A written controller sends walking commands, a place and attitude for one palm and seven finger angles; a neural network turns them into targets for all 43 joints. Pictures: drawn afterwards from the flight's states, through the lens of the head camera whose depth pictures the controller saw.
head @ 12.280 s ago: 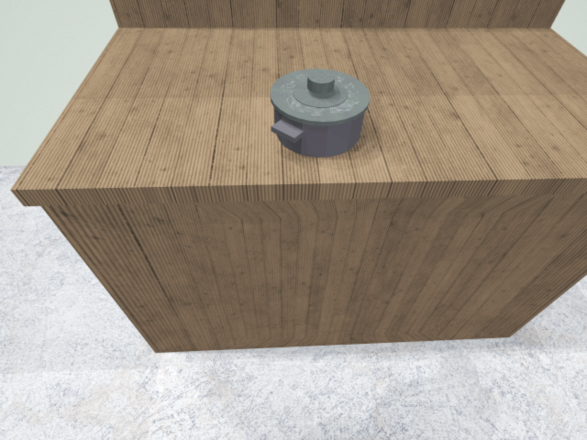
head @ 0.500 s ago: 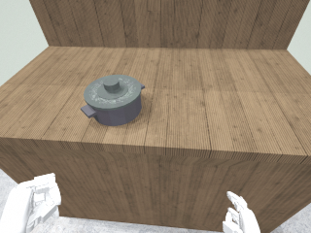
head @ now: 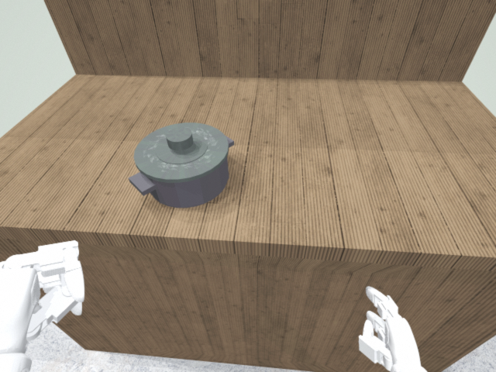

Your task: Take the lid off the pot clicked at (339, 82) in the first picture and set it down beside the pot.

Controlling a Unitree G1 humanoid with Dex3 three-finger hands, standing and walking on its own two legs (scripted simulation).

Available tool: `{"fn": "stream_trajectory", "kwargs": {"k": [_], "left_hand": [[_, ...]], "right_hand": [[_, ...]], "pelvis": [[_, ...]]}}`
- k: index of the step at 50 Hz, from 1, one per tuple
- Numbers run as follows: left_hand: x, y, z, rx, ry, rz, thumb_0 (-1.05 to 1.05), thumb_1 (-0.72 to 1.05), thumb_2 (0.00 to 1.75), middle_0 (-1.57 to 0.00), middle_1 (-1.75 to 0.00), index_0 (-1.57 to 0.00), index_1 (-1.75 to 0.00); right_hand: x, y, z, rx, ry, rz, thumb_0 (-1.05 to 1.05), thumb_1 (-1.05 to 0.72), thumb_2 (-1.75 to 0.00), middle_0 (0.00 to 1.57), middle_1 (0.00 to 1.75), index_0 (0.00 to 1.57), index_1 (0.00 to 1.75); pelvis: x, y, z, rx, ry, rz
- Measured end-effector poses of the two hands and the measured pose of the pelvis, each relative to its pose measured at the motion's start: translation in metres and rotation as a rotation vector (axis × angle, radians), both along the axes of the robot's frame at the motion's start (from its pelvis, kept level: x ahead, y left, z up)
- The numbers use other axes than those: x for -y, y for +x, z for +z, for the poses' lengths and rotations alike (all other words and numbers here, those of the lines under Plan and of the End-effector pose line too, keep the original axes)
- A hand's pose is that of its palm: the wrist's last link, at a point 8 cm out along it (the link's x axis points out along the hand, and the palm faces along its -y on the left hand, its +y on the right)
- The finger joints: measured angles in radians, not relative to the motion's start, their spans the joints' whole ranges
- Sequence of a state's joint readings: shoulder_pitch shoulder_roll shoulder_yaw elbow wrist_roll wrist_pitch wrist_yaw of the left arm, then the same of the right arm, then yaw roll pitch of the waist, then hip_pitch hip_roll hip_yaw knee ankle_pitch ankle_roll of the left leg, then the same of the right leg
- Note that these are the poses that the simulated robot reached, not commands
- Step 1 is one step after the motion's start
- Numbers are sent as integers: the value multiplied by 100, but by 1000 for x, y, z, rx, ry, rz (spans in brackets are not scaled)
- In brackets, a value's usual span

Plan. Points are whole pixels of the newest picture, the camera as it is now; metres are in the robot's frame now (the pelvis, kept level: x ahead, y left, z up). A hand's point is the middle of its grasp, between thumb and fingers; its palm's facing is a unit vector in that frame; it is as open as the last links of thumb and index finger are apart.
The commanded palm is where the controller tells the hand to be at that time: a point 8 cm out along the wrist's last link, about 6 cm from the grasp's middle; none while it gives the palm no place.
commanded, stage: raise the hand higher, near the body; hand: left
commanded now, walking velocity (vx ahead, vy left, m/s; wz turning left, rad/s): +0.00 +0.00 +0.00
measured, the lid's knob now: (179, 138) +0.47 +0.20 +0.15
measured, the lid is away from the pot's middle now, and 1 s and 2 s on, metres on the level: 0.00 0.00 0.00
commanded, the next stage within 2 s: reach forward and open the fingers in 0.26 s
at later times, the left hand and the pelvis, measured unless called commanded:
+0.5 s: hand (71, 241) +0.19 +0.23 +0.21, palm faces +0.39 -0.46 -0.80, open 3.0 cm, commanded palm +0.14 +0.27 +0.23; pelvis -0.01 +0.00 +0.00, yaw +0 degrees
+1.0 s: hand (63, 225) +0.22 +0.26 +0.19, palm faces -0.09 +0.02 -1.00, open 5.4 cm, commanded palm +0.19 +0.26 +0.26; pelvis -0.03 +0.00 +0.00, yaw +2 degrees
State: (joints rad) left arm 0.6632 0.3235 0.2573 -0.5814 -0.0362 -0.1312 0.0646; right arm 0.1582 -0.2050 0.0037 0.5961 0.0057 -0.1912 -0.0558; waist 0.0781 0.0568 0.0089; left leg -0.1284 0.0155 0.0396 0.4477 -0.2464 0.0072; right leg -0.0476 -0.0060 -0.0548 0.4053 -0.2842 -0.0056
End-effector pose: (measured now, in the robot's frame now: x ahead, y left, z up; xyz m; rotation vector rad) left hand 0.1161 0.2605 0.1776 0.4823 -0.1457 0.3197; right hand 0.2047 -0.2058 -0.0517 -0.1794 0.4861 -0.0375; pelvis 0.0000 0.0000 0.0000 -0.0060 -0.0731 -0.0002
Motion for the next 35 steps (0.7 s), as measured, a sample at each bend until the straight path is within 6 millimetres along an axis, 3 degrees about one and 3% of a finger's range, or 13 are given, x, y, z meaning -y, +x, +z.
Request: {"fn": "stream_trajectory", "kwargs": {"k": [10,19,29,35], "left_hand": [[-5,10,24,102,40,-3,1,89,90,-131,-150,-131,-150],[-5,18,47,196,86,-17,1,89,90,-131,-150,-131,-150],[11,40,66,-102,840,48,1,78,98,-128,-136,-129,-137],[-2,56,64,-305,1026,52,0,63,109,-125,-118,-125,-119]], "right_hand": [[-12,0,-8,-47,18,33,1,-90,-90,20,30,20,30],[-7,-13,-19,-110,15,19,1,-90,-90,20,30,20,30],[3,-5,-32,-218,28,51,1,-90,-90,20,30,20,30],[2,3,-35,-216,66,56,1,-90,-90,20,30,20,30]], "pelvis": [[-2,2,0,2,0,3],[-1,2,0,1,0,1],[-2,-14,-4,-60,8,-8],[0,-20,-4,-75,7,9]]}}
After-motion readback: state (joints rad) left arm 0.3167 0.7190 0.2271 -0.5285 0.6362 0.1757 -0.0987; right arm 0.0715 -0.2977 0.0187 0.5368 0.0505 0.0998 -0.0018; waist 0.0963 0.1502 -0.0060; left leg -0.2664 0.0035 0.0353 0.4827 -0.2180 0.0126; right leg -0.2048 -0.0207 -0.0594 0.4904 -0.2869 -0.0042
